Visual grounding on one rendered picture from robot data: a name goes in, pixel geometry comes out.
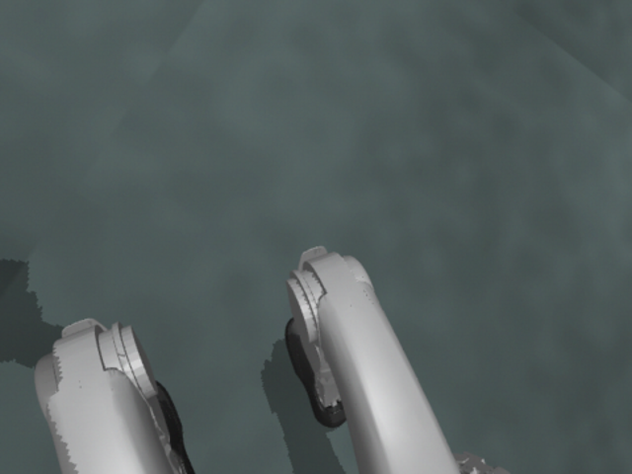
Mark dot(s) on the right robot hand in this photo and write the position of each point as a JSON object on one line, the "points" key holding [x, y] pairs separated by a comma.
{"points": [[469, 463]]}

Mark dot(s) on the left robot foot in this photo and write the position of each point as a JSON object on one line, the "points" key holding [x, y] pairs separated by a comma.
{"points": [[175, 429]]}

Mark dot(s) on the right robot foot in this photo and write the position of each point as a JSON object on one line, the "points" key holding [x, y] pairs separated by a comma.
{"points": [[330, 417]]}

